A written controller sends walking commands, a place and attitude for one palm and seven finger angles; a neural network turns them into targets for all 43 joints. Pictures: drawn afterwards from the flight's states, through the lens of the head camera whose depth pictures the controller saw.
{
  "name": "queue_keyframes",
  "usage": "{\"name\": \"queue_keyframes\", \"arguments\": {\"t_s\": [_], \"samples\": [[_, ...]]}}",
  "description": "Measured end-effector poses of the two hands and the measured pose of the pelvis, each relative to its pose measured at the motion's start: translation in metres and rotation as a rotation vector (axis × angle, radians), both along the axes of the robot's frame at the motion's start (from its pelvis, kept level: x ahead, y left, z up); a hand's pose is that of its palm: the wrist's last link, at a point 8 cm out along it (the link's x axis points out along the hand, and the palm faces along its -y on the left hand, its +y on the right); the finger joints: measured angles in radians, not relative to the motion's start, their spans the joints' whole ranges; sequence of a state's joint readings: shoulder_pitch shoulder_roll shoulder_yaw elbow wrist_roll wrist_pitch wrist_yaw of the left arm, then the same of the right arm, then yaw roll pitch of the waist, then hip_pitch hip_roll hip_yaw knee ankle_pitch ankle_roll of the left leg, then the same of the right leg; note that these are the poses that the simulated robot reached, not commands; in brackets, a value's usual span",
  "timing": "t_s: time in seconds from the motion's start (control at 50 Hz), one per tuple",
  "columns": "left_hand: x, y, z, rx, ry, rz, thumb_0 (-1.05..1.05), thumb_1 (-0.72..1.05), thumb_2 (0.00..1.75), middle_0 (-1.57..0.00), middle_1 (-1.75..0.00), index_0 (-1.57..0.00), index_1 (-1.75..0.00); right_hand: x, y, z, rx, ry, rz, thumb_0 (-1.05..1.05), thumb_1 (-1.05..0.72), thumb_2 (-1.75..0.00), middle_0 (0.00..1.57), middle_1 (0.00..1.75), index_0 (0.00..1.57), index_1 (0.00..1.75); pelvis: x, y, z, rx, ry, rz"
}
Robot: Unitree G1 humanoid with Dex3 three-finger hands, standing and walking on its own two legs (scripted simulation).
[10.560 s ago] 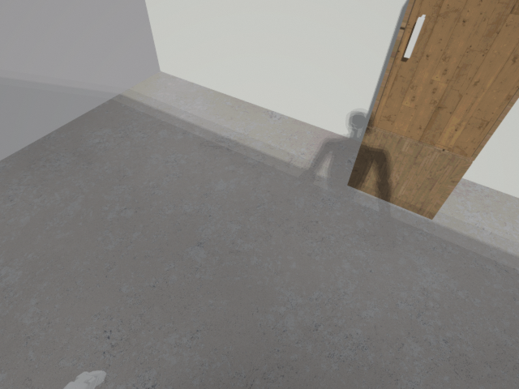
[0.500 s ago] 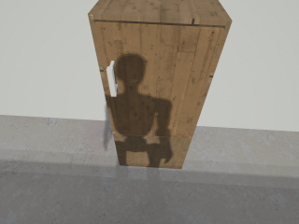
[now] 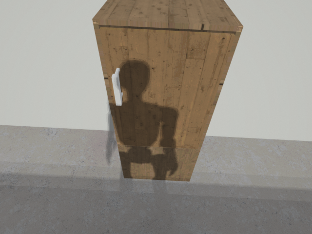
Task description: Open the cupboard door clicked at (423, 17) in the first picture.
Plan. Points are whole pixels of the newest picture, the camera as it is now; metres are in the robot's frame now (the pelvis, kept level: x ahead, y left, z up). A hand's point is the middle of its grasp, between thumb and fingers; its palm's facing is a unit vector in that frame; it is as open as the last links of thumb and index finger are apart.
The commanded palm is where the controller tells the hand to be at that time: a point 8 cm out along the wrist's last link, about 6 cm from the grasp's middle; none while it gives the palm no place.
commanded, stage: come to a stop and stand still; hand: left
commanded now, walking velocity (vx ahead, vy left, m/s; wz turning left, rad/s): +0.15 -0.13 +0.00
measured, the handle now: (118, 87) +0.58 +0.18 +0.06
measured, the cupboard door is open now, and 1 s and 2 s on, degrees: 0 0 0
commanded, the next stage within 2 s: none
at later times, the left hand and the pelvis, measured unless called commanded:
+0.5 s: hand out of the picture +0.03 +0.18 -0.18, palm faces +0.02 -0.97 -0.23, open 7.3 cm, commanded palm none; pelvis +0.01 +0.00 -0.01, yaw +0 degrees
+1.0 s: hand out of the picture -0.06 +0.25 -0.17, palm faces +0.04 -0.97 -0.26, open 7.4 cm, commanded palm none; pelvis -0.08 +0.04 +0.00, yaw +1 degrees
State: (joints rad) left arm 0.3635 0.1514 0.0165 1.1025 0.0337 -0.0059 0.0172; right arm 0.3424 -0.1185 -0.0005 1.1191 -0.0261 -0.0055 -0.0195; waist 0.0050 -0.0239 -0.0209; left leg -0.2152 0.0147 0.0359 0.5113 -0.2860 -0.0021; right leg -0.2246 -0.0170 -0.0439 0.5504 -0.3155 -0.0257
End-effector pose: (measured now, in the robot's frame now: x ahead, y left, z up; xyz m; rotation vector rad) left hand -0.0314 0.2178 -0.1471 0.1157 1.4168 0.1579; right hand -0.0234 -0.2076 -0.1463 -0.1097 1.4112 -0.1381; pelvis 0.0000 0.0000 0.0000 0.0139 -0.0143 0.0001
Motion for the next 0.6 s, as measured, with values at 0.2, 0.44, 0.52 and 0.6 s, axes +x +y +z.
{"name": "queue_keyframes", "arguments": {"t_s": [0.2,0.44,0.52,0.6], "samples": [[0.007,-0.024,-0.003,-0.017,0.058,0.041,0.01,0.91,0.90,-0.19,-0.30,-0.20,-0.30,0.032,-0.010,-0.002,-0.012,0.027,0.002,0.00,-0.91,-0.90,0.20,0.30,0.20,0.30,0.032,-0.011,-0.004,-0.012,0.017,0.011],[0.048,0.000,0.000,0.036,-0.035,-0.003,0.01,0.92,0.90,-0.20,-0.30,-0.20,-0.30,0.072,-0.026,0.005,-0.074,-0.094,0.006,0.01,-0.92,-0.90,0.20,0.30,0.20,0.30,0.018,-0.004,-0.002,0.009,0.016,-0.007],[0.059,0.020,0.003,0.076,-0.119,-0.039,0.01,0.92,0.90,-0.20,-0.30,-0.20,-0.30,0.078,-0.024,0.004,-0.071,-0.162,0.033,0.00,-0.92,-0.90,0.20,0.30,0.20,0.30,0.002,0.000,-0.007,-0.006,0.010,0.011],[0.065,0.039,0.007,0.101,-0.215,-0.035,0.01,0.92,0.90,-0.20,-0.30,-0.20,-0.30,0.082,-0.017,0.009,-0.083,-0.239,0.038,0.00,-0.91,-0.90,0.20,0.30,0.20,0.30,-0.010,0.011,-0.009,-0.012,-0.017,0.020]]}}
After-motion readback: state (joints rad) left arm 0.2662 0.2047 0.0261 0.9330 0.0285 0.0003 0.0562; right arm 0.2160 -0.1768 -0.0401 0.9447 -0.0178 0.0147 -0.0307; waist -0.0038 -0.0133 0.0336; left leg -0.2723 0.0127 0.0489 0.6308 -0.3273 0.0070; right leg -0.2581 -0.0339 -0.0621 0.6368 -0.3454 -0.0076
